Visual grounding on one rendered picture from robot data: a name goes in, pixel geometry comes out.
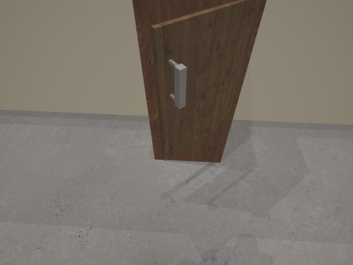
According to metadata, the handle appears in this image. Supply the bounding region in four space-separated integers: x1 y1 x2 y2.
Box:
168 59 187 109

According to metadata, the cupboard door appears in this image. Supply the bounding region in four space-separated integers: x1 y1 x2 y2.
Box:
151 0 262 161

